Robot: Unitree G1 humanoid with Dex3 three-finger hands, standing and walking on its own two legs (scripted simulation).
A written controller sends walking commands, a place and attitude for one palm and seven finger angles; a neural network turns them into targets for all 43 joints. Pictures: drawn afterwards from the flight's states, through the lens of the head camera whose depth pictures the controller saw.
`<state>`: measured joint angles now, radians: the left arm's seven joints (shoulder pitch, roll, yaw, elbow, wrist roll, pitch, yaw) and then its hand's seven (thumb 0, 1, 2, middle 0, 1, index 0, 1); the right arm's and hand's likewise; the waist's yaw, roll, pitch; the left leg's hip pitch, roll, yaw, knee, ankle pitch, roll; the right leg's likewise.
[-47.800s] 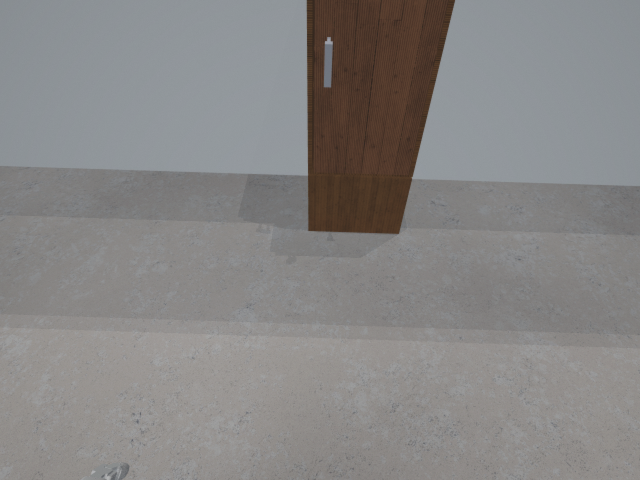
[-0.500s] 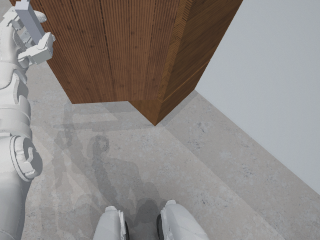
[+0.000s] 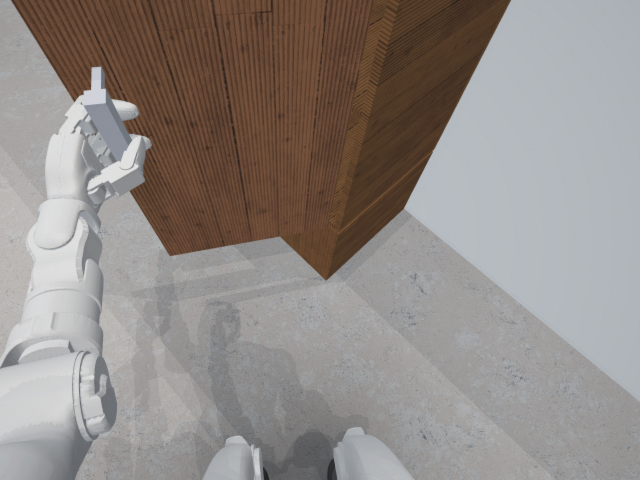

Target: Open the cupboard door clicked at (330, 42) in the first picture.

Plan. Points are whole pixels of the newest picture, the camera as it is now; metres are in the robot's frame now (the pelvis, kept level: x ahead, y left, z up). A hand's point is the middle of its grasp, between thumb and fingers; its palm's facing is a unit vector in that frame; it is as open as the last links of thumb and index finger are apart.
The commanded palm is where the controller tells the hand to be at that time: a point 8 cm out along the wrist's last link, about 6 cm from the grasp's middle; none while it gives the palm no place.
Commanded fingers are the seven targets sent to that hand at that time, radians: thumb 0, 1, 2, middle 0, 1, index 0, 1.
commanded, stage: pull the door open along its arc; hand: left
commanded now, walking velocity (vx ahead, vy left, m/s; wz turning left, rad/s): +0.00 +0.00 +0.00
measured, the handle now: (116, 124) +0.55 +0.21 +0.07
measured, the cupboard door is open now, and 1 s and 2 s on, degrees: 59 100 100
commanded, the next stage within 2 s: open thumb and fingers to let go in 0.72 s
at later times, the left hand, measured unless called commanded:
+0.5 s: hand (204, 250) +0.37 +0.10 +0.06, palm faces +0.42 -0.91 -0.01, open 6.4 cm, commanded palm +0.31 +0.14 +0.06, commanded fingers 0.00 0.90 0.90 -0.40 -1.35 -0.40 -1.35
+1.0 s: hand (264, 286) +0.33 +0.04 +0.06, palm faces +0.42 -0.91 -0.02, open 6.5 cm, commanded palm +0.28 +0.08 +0.06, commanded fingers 0.00 0.20 0.60 -0.35 -1.27 -0.35 -1.27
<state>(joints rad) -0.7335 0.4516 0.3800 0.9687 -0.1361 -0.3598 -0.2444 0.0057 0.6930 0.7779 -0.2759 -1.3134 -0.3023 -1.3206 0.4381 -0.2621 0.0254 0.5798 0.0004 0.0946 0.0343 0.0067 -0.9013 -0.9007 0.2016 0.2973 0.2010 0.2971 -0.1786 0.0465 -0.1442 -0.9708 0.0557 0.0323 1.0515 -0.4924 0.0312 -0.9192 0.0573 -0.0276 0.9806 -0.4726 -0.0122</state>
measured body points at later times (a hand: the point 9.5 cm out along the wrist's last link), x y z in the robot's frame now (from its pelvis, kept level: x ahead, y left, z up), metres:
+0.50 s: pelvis +0.00 -0.02 +0.01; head +0.06 -0.02 +0.45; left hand +0.34 +0.15 +0.06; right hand +0.15 -0.23 -0.11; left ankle -0.01 +0.10 -0.67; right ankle -0.01 -0.12 -0.67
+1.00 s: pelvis -0.01 -0.05 +0.01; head +0.04 -0.07 +0.46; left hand +0.30 +0.08 +0.06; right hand +0.16 -0.27 -0.11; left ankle -0.01 +0.10 -0.67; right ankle -0.01 -0.12 -0.67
